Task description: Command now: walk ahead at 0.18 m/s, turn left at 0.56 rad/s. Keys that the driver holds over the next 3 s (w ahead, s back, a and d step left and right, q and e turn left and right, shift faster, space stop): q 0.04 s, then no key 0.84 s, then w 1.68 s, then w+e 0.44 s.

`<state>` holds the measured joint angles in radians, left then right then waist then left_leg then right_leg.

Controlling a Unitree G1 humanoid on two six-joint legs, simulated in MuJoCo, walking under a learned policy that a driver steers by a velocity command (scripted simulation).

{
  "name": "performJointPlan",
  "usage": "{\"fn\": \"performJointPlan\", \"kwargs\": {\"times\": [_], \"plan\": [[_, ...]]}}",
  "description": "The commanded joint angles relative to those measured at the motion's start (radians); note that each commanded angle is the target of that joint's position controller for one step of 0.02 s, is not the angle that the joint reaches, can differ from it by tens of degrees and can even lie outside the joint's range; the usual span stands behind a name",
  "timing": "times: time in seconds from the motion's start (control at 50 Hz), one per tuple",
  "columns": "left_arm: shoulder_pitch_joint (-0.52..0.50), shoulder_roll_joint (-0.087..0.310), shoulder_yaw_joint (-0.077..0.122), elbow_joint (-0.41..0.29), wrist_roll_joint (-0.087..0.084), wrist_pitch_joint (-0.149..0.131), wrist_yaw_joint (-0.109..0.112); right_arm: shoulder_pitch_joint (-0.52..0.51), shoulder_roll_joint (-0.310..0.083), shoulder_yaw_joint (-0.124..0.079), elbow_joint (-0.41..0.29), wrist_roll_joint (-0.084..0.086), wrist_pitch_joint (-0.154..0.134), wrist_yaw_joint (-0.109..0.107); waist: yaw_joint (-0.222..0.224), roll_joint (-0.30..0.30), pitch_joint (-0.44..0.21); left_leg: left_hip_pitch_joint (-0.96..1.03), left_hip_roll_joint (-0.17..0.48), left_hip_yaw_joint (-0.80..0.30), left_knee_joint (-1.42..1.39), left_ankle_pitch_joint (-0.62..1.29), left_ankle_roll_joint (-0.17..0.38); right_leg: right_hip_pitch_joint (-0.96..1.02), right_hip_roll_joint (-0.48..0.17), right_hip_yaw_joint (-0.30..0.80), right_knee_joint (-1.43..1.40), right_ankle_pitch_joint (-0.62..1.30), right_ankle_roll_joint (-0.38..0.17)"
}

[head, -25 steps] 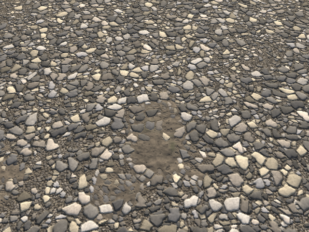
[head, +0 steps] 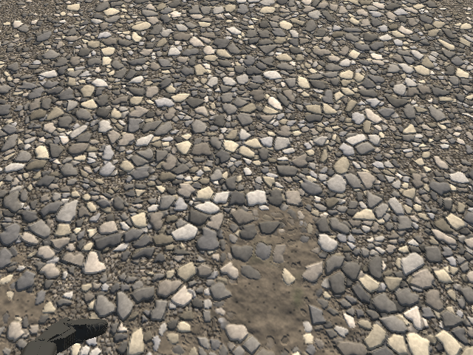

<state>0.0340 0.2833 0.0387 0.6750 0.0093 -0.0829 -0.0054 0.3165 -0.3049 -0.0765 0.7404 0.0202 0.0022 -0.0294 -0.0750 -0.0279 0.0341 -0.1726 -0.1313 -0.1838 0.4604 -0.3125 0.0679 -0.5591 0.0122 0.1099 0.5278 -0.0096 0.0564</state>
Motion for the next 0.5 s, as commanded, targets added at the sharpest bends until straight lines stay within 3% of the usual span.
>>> {"fn": "performJointPlan", "kwargs": {"times": [0.02,0.04,0.06,0.08,0.1,0.12,0.14,0.18,0.24,0.3,0.36,0.38,0.4,0.42,0.44,0.46,0.5], "plan": [[0.068,0.127,0.048,-0.045,0.004,-0.022,0.0,-0.068,-0.13,-0.034,-0.086,0.0,0.001,-0.013,0.094,0.15,-0.116,0.0,0.195,-0.216,0.08,0.451,0.058,0.22,0.015,-0.02,-0.11,0.056,-0.038],[0.116,0.154,0.055,-0.042,0.018,-0.027,0.006,-0.071,-0.093,-0.023,-0.104,-0.006,-0.002,-0.011,0.112,0.11,-0.175,-0.037,0.141,-0.186,0.208,0.372,0.021,0.364,-0.067,0.018,-0.141,0.204,-0.081],[0.163,0.203,0.059,-0.049,0.035,-0.022,0.016,0.005,-0.031,-0.003,-0.114,-0.03,-0.007,-0.008,0.086,-0.082,-0.284,-0.186,0.044,-0.074,0.459,-0.085,-0.03,0.607,-0.282,0.196,-0.071,0.614,-0.169],[0.199,0.201,0.062,-0.028,0.034,0.0,0.013,0.171,-0.051,0.002,-0.107,-0.009,-0.008,-0.003,0.03,-0.301,-0.391,-0.375,-0.016,-0.011,0.67,-0.449,-0.073,0.771,-0.483,0.507,-0.087,0.589,-0.361],[0.156,0.146,0.052,-0.049,0.006,0.012,0.01,0.185,-0.14,-0.018,-0.067,-0.004,0.001,-0.002,0.04,-0.17,-0.348,-0.417,0.058,-0.02,0.779,-0.377,-0.109,0.69,-0.454,0.531,-0.126,0.332,-0.362],[0.124,0.099,0.037,-0.062,0.005,0.023,0.012,0.074,-0.175,-0.03,-0.074,-0.001,0.02,-0.007,0.073,-0.091,-0.254,-0.44,0.08,0.014,0.825,-0.302,-0.133,0.608,-0.376,0.395,-0.137,0.193,-0.314],[0.088,0.081,0.025,-0.061,0.012,0.034,0.01,0.024,-0.165,-0.032,-0.076,-0.003,0.04,-0.014,0.071,-0.043,-0.197,-0.429,0.097,0.033,0.809,-0.258,-0.144,0.507,-0.319,0.307,-0.162,0.096,-0.283],[0.036,0.095,0.023,-0.049,0.018,0.048,0.009,-0.007,-0.12,-0.022,-0.092,-0.009,0.058,-0.016,0.048,-0.081,-0.11,-0.34,0.121,0.066,0.711,-0.192,-0.151,0.325,-0.241,0.188,-0.221,0.014,-0.264],[0.023,0.093,0.025,-0.029,0.016,0.052,0.009,0.002,-0.049,0.002,-0.084,-0.019,0.047,-0.011,0.043,-0.12,-0.13,-0.207,0.13,0.128,0.475,-0.162,-0.15,0.286,-0.194,0.08,-0.227,0.094,-0.272],[0.054,0.118,0.033,-0.006,0.001,0.06,0.008,-0.039,-0.054,0.008,-0.086,-0.021,0.039,-0.001,0.074,-0.131,-0.166,-0.128,0.143,0.144,0.288,-0.075,-0.132,0.329,-0.224,0.095,-0.213,0.068,-0.293],[0.051,0.113,0.025,0.01,-0.012,0.071,0.006,-0.021,-0.056,0.006,-0.065,-0.026,0.038,0.012,0.045,-0.109,-0.138,0.014,0.124,0.177,0.038,0.104,-0.085,0.259,-0.202,0.083,-0.194,-0.143,-0.247],[0.09,0.09,0.016,0.029,-0.013,0.068,0.003,-0.039,-0.069,0.006,-0.076,-0.037,0.037,0.012,0.047,-0.085,-0.122,0.066,0.148,0.139,-0.029,0.153,-0.057,0.209,-0.177,0.071,-0.188,-0.234,-0.19],[0.109,0.063,0.006,0.033,0.002,0.061,-0.003,-0.049,-0.121,0.0,-0.095,-0.051,0.037,0.007,0.067,0.014,-0.119,0.104,0.264,0.008,-0.067,0.205,-0.01,0.154,-0.128,0.018,-0.112,-0.319,-0.121],[0.145,0.021,-0.001,0.032,0.012,0.056,-0.005,-0.1,-0.141,-0.002,-0.083,-0.051,0.037,0.008,0.134,0.199,-0.096,-0.061,0.311,-0.044,-0.096,0.032,0.05,0.23,-0.031,-0.104,-0.079,-0.339,-0.058],[0.099,0.045,0.001,0.039,0.023,0.056,-0.002,-0.142,-0.067,0.016,-0.097,-0.053,0.027,0.015,0.107,0.184,-0.061,-0.165,0.285,-0.037,-0.137,-0.127,0.046,0.322,-0.032,-0.1,-0.064,-0.261,-0.03],[0.083,0.053,0.005,0.044,0.022,0.057,-0.002,-0.149,-0.039,0.026,-0.09,-0.061,0.017,0.018,0.104,0.172,-0.036,-0.189,0.253,-0.011,-0.14,-0.185,0.013,0.344,-0.035,-0.095,-0.07,-0.212,-0.026],[0.106,0.075,0.012,0.069,0.017,0.062,0.006,-0.137,-0.057,0.023,-0.08,-0.054,0.0,0.02,0.098,0.149,-0.006,-0.191,0.222,0.021,-0.12,-0.124,-0.024,0.347,-0.046,-0.083,-0.071,-0.181,-0.038]]}}
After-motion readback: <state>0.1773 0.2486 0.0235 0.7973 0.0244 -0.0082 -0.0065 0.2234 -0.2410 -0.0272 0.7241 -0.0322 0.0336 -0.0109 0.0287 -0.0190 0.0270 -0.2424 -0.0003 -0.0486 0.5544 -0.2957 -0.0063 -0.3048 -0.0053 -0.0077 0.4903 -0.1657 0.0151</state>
